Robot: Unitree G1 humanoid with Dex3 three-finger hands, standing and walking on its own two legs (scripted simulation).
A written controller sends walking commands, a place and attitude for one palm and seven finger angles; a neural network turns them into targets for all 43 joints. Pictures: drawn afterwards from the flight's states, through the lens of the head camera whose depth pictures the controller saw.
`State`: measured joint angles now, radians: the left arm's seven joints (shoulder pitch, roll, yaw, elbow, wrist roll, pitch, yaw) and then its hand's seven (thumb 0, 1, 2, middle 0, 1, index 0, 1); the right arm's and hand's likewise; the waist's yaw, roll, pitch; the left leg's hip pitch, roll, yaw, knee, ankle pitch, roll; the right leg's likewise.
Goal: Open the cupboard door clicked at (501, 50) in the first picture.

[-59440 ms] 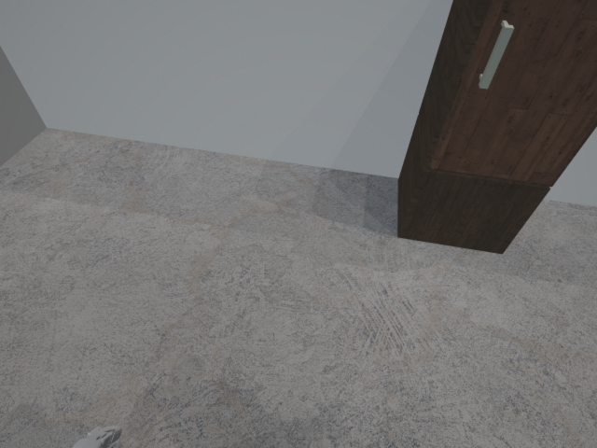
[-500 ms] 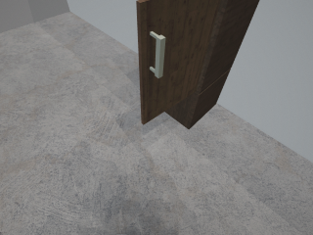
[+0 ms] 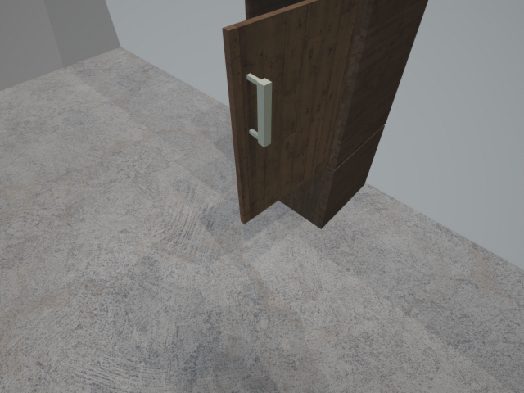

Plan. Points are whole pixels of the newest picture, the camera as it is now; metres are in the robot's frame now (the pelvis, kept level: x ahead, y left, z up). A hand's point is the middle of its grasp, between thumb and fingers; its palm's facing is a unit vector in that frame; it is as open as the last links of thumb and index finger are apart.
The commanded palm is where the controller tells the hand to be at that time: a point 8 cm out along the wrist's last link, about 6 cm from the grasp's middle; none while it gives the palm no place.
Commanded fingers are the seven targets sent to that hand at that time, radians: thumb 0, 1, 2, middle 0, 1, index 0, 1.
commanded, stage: let the arm hang, fingers relaxed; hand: left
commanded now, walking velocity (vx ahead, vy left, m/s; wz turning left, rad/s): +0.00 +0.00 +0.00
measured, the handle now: (258, 111) +0.67 +0.04 +0.07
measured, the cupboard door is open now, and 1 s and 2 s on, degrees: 84 84 84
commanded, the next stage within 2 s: look to check the result in 0.20 s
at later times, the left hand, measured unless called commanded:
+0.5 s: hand out of the picture +0.04 +0.20 -0.17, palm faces +0.01 -0.96 -0.26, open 7.4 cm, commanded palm none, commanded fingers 0.00 0.90 0.90 -0.20 -0.30 -0.20 -0.30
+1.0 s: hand out of the picture +0.11 +0.22 -0.15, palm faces -0.01 -0.95 -0.32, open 7.4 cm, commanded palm none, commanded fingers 0.00 0.90 0.90 -0.20 -0.30 -0.20 -0.30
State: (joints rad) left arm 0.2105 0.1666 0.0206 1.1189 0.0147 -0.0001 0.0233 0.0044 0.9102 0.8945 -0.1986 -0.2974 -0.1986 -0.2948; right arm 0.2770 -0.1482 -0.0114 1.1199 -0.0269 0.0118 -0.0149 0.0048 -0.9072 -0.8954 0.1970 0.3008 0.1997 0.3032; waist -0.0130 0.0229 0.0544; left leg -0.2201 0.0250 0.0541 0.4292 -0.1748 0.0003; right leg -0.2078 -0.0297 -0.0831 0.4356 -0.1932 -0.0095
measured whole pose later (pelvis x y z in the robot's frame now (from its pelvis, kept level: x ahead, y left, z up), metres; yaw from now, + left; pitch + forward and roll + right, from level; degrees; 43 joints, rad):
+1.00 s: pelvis +0.03 -0.02 +0.01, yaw +0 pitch -1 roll +0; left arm 0.10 0.28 0.02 1.13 0.02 -0.02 0.00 0.00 0.91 0.89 -0.20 -0.30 -0.20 -0.30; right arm 0.12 -0.30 -0.01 1.13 -0.02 0.00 -0.01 0.01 -0.91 -0.90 0.20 0.30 0.20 0.30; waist -0.01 0.03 0.07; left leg -0.13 0.04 0.04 0.31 -0.16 -0.03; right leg -0.12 -0.01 -0.10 0.33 -0.19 -0.03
